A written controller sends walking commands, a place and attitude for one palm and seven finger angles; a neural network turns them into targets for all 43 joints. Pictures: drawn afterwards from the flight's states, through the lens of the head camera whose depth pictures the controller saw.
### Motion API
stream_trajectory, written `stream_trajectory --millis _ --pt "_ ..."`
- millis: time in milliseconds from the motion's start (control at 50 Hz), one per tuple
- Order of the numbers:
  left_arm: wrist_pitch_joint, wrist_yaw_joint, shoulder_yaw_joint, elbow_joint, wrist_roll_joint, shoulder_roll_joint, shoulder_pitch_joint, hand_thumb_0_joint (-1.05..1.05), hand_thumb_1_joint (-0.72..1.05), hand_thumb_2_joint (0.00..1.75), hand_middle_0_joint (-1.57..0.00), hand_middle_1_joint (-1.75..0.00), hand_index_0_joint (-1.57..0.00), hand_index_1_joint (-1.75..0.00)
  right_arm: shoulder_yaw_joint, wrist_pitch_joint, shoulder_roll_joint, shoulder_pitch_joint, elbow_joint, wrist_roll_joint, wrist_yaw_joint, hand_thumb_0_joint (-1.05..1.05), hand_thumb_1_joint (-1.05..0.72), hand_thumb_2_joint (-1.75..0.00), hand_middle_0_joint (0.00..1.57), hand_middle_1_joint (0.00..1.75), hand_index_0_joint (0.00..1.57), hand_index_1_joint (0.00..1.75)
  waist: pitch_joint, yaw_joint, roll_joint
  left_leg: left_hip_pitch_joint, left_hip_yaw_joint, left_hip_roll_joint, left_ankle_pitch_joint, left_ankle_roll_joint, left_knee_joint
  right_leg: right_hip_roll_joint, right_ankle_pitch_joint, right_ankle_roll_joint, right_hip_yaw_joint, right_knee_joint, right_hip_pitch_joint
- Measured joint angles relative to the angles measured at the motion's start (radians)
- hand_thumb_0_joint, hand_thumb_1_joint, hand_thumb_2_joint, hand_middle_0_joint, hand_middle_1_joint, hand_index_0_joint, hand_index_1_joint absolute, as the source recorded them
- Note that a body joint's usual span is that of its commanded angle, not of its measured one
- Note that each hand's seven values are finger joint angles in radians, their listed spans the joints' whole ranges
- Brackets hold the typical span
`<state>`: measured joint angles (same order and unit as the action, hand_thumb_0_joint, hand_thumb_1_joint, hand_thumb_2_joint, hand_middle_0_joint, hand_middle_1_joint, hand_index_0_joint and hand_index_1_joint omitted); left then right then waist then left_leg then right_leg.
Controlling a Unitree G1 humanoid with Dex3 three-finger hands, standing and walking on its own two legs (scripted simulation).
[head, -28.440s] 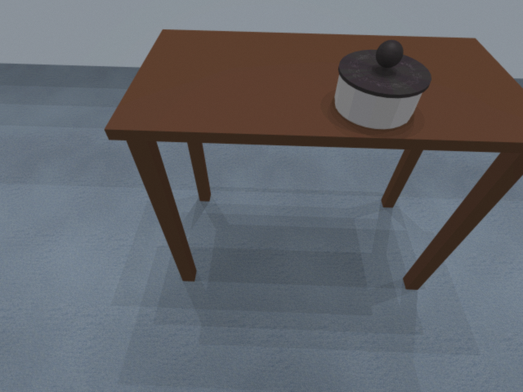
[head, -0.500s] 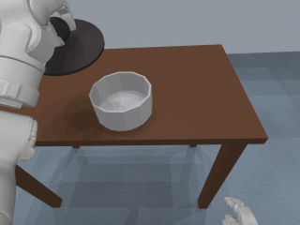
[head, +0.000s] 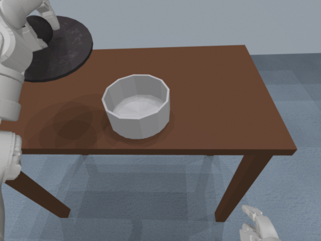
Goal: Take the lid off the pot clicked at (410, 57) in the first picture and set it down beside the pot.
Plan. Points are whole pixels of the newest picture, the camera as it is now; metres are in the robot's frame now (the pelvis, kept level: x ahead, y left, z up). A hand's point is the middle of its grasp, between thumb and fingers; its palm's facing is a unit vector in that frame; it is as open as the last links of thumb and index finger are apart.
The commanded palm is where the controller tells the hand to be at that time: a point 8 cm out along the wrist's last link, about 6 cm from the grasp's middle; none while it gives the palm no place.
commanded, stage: move the lid sideways beside the pot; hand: left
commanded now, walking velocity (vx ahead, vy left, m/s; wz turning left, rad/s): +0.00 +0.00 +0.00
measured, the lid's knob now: (37, 30) +0.44 +0.28 +0.31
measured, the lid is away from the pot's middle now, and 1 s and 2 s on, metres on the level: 0.18 0.23 0.24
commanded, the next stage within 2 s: lower the lid onto the table in 0.74 s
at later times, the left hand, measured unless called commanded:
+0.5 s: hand (7, 34) +0.40 +0.31 +0.32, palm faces -0.04 -0.12 -0.99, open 8.2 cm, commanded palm +0.37 +0.32 +0.39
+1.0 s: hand (15, 35) +0.42 +0.31 +0.31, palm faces -0.06 -0.14 -0.99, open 8.2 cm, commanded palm +0.38 +0.32 +0.38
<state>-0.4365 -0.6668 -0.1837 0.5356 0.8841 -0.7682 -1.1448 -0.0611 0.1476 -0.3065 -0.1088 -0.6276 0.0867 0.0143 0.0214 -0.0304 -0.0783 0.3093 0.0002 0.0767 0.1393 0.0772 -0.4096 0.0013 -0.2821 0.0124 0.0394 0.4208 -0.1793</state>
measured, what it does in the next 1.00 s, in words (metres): stands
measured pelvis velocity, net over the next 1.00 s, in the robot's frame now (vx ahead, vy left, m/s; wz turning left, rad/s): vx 0.00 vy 0.00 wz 0.01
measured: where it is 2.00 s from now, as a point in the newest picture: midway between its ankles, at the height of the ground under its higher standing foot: outside the picture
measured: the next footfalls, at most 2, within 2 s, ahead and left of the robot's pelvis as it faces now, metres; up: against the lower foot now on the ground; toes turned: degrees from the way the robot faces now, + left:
none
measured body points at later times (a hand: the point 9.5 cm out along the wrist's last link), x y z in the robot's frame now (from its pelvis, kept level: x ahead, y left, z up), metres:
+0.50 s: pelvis -0.01 +0.01 +0.00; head +0.01 -0.02 +0.45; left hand +0.40 +0.32 +0.38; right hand +0.16 -0.24 -0.12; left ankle +0.04 +0.07 -0.74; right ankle -0.04 -0.11 -0.74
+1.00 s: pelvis +0.00 +0.00 +0.00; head +0.03 -0.03 +0.45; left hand +0.42 +0.32 +0.37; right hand +0.16 -0.25 -0.12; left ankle +0.04 +0.07 -0.74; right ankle -0.04 -0.11 -0.74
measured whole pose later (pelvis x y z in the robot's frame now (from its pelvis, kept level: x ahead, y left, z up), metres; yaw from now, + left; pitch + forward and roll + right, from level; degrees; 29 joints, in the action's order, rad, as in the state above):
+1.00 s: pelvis +0.00 +0.00 +0.00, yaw +0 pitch +3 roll -1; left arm -0.37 -0.64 -0.12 0.70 0.91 -0.85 -1.19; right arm -0.06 0.15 -0.32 -0.15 -0.64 0.09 0.02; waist 0.00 0.00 -0.08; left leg 0.33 -0.01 0.07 0.13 0.08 -0.39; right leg 0.01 -0.26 0.01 0.05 0.39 -0.19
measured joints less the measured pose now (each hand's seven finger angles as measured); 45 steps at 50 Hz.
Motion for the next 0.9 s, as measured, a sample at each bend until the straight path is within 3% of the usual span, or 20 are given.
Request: stream_trajectory --millis 240,700,840,900 --pt "0.023 0.012 -0.011 0.071 0.014 -0.029 -0.044 0.01 0.11 1.04 -0.65 -0.78 -0.65 -0.79 -0.009 -0.001 0.002 -0.001 -0.013 0.006 0.011 0.01 -0.90 -0.90 0.21 0.30 0.20 0.29 -0.020 -0.002 0.009 0.008 -0.015 0.005 -0.016 0.003 0.005 -0.002 0.013 -0.001 0.016 -0.009 -0.002" --pt "0.092 0.013 0.065 0.129 0.033 -0.104 -0.035 0.01 0.11 1.04 -0.65 -0.78 -0.64 -0.79 0.002 0.013 -0.011 -0.052 -0.011 0.009 0.009 0.01 -0.90 -0.90 0.21 0.30 0.20 0.29 -0.028 0.021 0.006 0.011 -0.012 0.000 -0.018 0.003 0.010 0.003 0.021 0.000 0.011 -0.022 -0.003" --pt "0.092 0.018 0.026 0.126 0.036 -0.101 -0.049 0.01 0.11 1.04 -0.65 -0.78 -0.64 -0.79 0.006 0.004 -0.015 -0.057 -0.015 0.011 0.014 0.01 -0.90 -0.90 0.20 0.30 0.20 0.29 -0.038 0.018 0.010 0.014 -0.021 0.000 -0.021 -0.001 0.014 0.004 0.023 0.004 0.019 -0.030 -0.001" --pt "0.093 0.026 0.040 0.113 0.028 -0.084 -0.046 0.01 0.11 1.04 -0.65 -0.79 -0.65 -0.79 0.006 -0.004 -0.017 -0.053 -0.020 0.007 0.014 0.01 -0.90 -0.90 0.20 0.30 0.20 0.29 -0.035 0.018 0.005 0.014 -0.023 0.000 -0.019 -0.001 0.015 0.005 0.024 0.004 0.021 -0.037 0.001"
